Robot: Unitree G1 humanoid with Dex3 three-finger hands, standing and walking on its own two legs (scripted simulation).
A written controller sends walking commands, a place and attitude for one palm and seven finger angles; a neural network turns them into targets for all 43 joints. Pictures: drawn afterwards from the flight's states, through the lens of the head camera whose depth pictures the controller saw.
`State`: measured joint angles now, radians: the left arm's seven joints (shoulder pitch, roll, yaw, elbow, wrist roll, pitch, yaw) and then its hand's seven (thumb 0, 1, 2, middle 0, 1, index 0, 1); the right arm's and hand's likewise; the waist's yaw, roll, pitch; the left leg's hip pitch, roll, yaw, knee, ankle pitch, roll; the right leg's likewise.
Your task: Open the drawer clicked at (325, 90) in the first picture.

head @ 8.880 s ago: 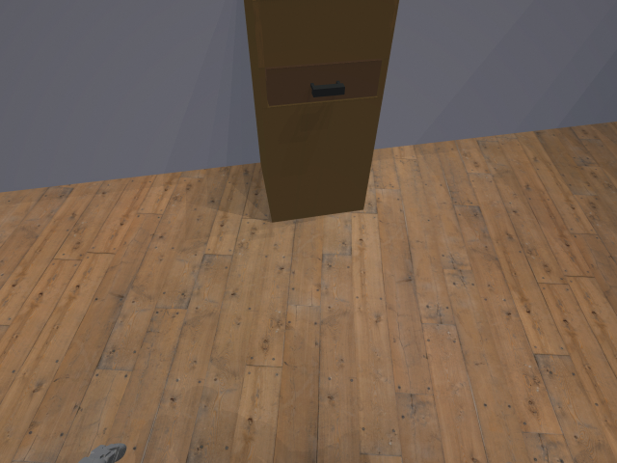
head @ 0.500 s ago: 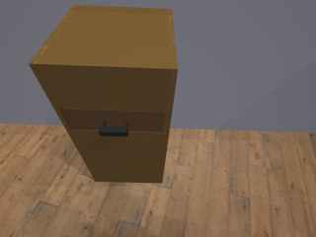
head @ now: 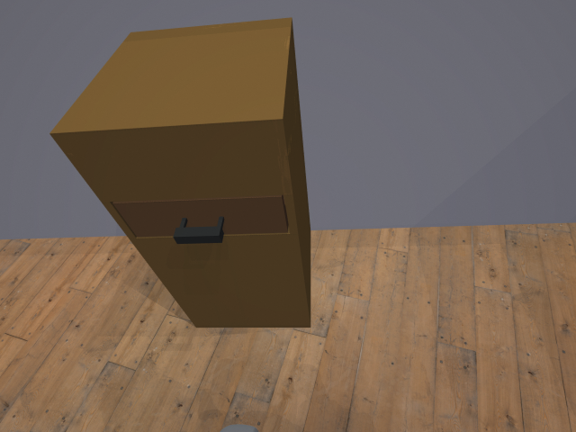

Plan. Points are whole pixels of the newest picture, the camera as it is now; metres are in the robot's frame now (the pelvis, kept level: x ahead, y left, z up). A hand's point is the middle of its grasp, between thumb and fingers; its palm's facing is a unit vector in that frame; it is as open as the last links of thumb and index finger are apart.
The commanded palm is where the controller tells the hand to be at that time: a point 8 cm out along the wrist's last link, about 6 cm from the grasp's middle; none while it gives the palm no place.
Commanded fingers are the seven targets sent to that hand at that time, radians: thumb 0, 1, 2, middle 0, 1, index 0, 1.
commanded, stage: come to a stop and stand still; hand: left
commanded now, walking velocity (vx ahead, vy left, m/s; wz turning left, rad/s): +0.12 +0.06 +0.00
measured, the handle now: (200, 227) +0.54 +0.27 -0.13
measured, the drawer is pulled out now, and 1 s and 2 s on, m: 0.00 0.00 0.00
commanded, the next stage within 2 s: look again from close up in 0.50 s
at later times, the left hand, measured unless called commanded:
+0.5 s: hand out of the picture -0.03 +0.23 -0.18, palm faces +0.03 -0.99 -0.17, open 7.4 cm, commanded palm none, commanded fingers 0.00 0.90 0.90 -0.20 -0.30 -0.20 -0.30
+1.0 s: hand out of the picture +0.02 +0.20 -0.19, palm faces +0.03 -0.98 -0.21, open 7.3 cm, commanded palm none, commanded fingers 0.00 0.90 0.90 -0.20 -0.30 -0.20 -0.30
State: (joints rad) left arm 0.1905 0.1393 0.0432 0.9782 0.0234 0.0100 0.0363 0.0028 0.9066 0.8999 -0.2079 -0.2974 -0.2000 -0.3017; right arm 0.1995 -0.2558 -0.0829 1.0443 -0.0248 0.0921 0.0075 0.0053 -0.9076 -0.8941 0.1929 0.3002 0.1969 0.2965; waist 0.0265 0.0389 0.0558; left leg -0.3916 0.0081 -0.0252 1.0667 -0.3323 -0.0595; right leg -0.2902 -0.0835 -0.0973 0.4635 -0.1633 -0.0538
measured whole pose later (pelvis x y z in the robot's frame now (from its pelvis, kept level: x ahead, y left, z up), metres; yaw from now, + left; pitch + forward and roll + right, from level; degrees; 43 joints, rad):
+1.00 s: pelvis +0.00 +0.03 -0.01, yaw -1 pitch -2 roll +0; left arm 0.30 0.14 0.00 1.11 0.01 -0.02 0.05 0.01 0.94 0.90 -0.20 -0.30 -0.20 -0.30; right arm 0.25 -0.18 0.00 1.08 -0.01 -0.02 -0.04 0.02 -0.93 -0.89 0.19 0.30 0.20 0.30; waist 0.00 0.02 -0.03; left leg -0.18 0.01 0.06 0.54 -0.32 0.02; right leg -0.16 0.01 -0.08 0.53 -0.33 -0.03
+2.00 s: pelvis -0.02 +0.03 -0.03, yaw -5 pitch +6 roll +1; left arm 0.22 0.30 -0.13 0.06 1.00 0.14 0.33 0.00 0.12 0.56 -0.28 -0.80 -0.27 -0.81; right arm 0.09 -0.21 0.03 0.58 -0.03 0.09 -0.03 0.01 -0.90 -0.89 0.20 0.30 0.20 0.30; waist 0.07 0.05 -0.09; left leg -0.45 -0.06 0.01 0.69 -0.36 0.04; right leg -0.47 0.05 0.04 0.73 -0.37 -0.04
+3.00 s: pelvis -0.02 +0.03 -0.01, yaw -4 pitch +3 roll +1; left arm -0.06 0.42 -0.08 0.07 0.96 0.06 0.14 0.00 -0.49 0.30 -0.33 -1.20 -0.32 -1.20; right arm 0.14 -0.26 -0.01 0.62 0.01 0.12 -0.03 0.01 -0.90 -0.89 0.20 0.30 0.20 0.30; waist 0.08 0.07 -0.01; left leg -0.29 -0.07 -0.01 0.51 -0.27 0.05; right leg -0.30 0.03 0.02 0.54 -0.29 -0.03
